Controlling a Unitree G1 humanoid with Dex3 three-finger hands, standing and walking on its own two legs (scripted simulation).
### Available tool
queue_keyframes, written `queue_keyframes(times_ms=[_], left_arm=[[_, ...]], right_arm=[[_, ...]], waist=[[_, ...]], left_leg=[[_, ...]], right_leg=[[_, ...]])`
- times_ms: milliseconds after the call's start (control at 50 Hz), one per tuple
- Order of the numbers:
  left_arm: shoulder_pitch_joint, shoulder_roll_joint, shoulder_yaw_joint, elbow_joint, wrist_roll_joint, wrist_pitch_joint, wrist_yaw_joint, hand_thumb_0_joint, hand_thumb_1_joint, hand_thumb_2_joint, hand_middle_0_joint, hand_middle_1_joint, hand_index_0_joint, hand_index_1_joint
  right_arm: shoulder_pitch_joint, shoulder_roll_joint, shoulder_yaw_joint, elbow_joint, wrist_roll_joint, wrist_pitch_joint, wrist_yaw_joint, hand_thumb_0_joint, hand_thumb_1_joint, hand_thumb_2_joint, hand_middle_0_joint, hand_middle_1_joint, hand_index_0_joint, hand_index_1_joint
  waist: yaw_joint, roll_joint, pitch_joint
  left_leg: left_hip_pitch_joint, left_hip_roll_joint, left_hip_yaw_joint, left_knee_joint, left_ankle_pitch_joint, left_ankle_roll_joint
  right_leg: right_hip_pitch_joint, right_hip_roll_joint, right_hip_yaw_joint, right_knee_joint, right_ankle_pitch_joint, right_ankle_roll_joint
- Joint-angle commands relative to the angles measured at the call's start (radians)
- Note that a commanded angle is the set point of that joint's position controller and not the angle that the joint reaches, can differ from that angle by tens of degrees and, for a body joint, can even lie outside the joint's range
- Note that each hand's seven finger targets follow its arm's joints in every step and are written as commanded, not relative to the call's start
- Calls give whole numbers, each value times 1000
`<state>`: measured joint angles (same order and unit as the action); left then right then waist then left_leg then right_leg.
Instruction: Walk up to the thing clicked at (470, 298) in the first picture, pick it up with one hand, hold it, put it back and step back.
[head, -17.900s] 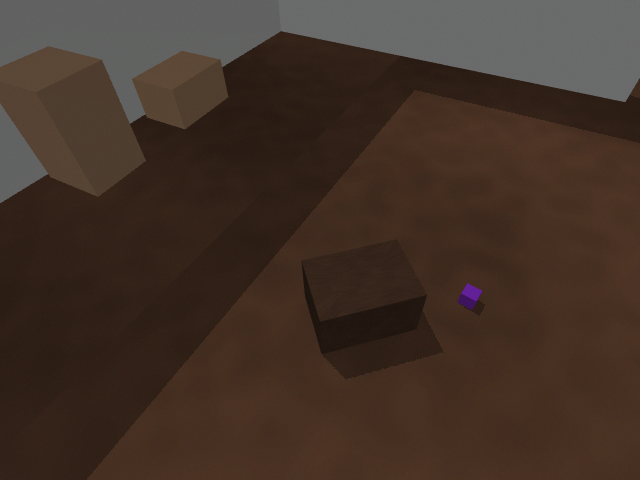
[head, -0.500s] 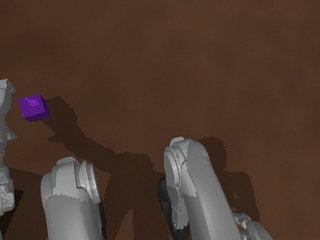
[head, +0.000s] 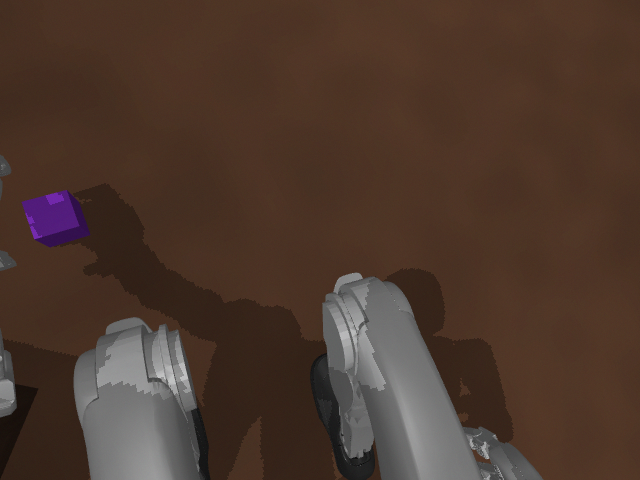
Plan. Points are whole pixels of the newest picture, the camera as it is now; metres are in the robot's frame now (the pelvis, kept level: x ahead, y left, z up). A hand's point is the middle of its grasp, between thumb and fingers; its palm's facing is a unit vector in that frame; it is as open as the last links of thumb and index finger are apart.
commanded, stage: rise first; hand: left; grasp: from above
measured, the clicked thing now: (58, 219) +0.48 +0.30 -0.29
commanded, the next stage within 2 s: approach in 0.62 s
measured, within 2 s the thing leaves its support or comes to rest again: neither
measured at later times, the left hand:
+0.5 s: hand out of the picture +0.44 +0.34 -0.17, palm faces -0.45 -0.13 -0.88, open 12.2 cm
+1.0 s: hand (12, 209) +0.46 +0.31 -0.16, palm faces -0.43 -0.10 -0.90, open 11.9 cm
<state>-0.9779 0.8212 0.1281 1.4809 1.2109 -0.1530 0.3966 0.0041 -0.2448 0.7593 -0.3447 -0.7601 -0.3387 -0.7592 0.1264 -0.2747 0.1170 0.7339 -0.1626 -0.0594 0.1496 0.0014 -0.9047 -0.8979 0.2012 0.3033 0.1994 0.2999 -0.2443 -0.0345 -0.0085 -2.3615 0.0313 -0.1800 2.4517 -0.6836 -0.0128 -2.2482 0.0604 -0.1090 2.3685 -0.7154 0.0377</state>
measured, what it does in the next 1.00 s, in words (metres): stands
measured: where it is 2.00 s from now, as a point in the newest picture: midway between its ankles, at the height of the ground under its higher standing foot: (273, 460)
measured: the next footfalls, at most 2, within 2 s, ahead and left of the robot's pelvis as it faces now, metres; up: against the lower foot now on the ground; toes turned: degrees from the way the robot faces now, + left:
none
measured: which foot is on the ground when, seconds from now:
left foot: down 0.00-1.00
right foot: down 0.00-1.00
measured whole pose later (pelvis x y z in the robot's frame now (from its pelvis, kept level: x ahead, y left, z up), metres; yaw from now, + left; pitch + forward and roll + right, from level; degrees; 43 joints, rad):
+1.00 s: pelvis -0.01 +0.00 +0.01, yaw +1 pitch +33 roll -9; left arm -1.05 0.76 0.01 1.50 1.20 -0.14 0.39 0.00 -0.17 0.69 -0.41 -0.71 -0.41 -0.71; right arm 0.14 -0.27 0.12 0.74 -0.16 -0.08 0.14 0.00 -0.90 -0.89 0.20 0.30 0.20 0.30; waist -0.26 -0.04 -0.03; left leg -2.35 0.03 -0.17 2.42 -0.66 -0.01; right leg -2.25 0.06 -0.10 2.34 -0.69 0.03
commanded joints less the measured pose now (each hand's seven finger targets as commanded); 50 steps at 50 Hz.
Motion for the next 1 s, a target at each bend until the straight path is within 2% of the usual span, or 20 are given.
queue_keyframes(times_ms=[0,60,260,300,360,420,460,500,540,560,580,660,680,700,720,740,880,900,940,980], left_arm=[[-274,227,0,-132,-19,1,25,0,-249,749,-335,-766,-336,-765],[-295,268,25,-166,-21,-2,23,0,-242,745,-339,-760,-341,-758],[-302,239,-5,-137,-13,-14,16,0,-242,745,-344,-762,-346,-761],[-280,250,-1,-108,-7,-12,14,0,-223,727,-366,-746,-366,-746],[-288,258,-1,-94,-6,-13,14,0,-219,725,-362,-753,-366,-749],[-309,275,11,-148,-2,-17,19,0,-187,701,-390,-727,-394,-723],[-308,274,19,-155,-3,-17,26,0,-192,706,-386,-717,-388,-715],[-327,252,-3,-158,-2,-19,25,0,-192,701,-385,-722,-387,-719],[-302,262,3,-133,5,-15,26,0,-180,695,-397,-709,-399,-708],[-313,273,17,-164,-1,-19,31,0,-172,688,-397,-705,-401,-702],[-272,262,11,-118,1,-12,31,0,-185,701,-398,-696,-396,-698],[-302,234,-11,-132,2,-9,28,0,-152,675,-424,-674,-423,-675],[-308,261,8,-152,-1,-9,32,0,-149,672,-427,-665,-426,-666],[-273,250,-1,-126,-1,-3,27,0,-225,748,-434,-630,-400,-667],[-287,255,9,-161,-8,-5,28,0,-181,692,-400,-698,-399,-698],[-287,231,-3,-163,-8,-3,26,0,-181,691,-391,-712,-393,-709],[-440,102,-97,-190,-29,-11,26,0,-192,698,-380,-730,-384,-725],[-439,88,-111,-150,-26,-7,29,0,-193,699,-376,-744,-383,-736],[-470,90,-116,-115,-16,3,43,0,-183,693,-387,-733,-393,-727],[-498,127,-102,-93,0,17,61,0,-199,714,-385,-730,-386,-730]], right_arm=[[205,-258,-81,-5,11,2,-7,0,-896,-899,200,300,200,300],[210,-264,-79,-10,13,3,-10,0,-896,-898,200,300,200,300],[205,-255,-70,-12,15,4,-14,0,-896,-899,200,300,200,300],[206,-256,-71,-10,17,4,-16,0,-898,-900,200,300,200,300],[205,-258,-66,-12,12,0,-19,0,-898,-899,200,300,200,300],[205,-259,-68,-14,12,0,-21,0,-897,-899,200,300,200,300],[207,-262,-68,-12,11,-1,-21,0,-895,-898,200,300,200,300],[206,-262,-68,-11,13,-4,-20,0,-897,-899,200,300,200,300],[202,-261,-70,-11,12,-5,-20,0,-895,-898,200,300,200,300],[207,-264,-70,-15,11,-4,-19,0,-893,-897,200,300,200,300],[202,-260,-70,-11,14,-4,-19,0,-894,-898,200,300,200,300],[207,-260,-71,-10,13,-9,-16,0,-892,-897,200,300,200,300],[205,-267,-73,-11,15,-8,-18,0,-892,-896,200,300,200,300],[202,-260,-73,-13,15,-10,-15,0,-899,-899,200,300,200,300],[213,-263,-74,-13,14,-11,-13,0,-892,-893,200,300,200,300],[213,-261,-80,-11,16,-10,-13,0,-892,-893,200,300,200,300],[250,-256,-80,8,17,-15,-19,0,-891,-892,200,300,200,300],[251,-255,-79,12,14,-18,-20,0,-893,-893,200,300,200,300],[258,-258,-74,16,9,-22,-22,0,-893,-893,200,300,200,300],[261,-262,-61,14,7,-21,-27,0,-893,-893,200,300,200,300]], waist=[[2,328,-662],[8,335,-692],[-3,350,-651],[2,304,-645],[-7,312,-638],[1,337,-683],[3,358,-686],[-14,375,-663],[-9,369,-654],[-1,375,-687],[9,355,-675],[-12,370,-642],[5,387,-668],[6,378,-663],[7,381,-679],[5,380,-692],[-80,341,-672],[-80,329,-657],[-90,338,-635],[-83,358,-673]], left_leg=[[519,-8,108,-244,173,39],[543,-7,104,-242,194,38],[516,-9,107,-256,164,36],[503,-9,108,-253,156,41],[506,-10,107,-250,144,40],[541,-10,105,-254,163,37],[554,-10,104,-257,178,34],[554,-8,99,-264,169,31],[553,-8,100,-263,162,32],[555,-9,101,-262,169,32],[552,-10,103,-261,169,33],[557,-9,98,-273,148,31],[574,-9,94,-282,158,27],[572,-9,99,-269,171,30],[571,-12,102,-271,180,30],[584,-11,99,-278,178,29],[549,-6,97,-257,163,35],[536,-5,98,-256,150,36],[535,-6,99,-260,141,33],[542,-7,102,-255,160,32]], right_leg=[[322,24,-80,-250,258,-67],[334,22,-81,-247,274,-65],[321,23,-78,-256,247,-68],[329,26,-74,-266,237,-66],[325,24,-74,-267,227,-66],[335,24,-77,-260,244,-66],[327,21,-82,-249,257,-67],[299,21,-88,-244,250,-71],[294,22,-85,-246,243,-71],[312,22,-85,-248,248,-70],[304,21,-83,-247,248,-71],[271,20,-88,-247,229,-73],[270,18,-90,-237,234,-75],[280,20,-85,-239,247,-74],[294,18,-85,-241,256,-72],[286,16,-87,-238,254,-74],[287,21,-86,-276,260,-65],[289,25,-82,-286,248,-66],[278,23,-84,-289,235,-67],[297,26,-83,-283,252,-68]])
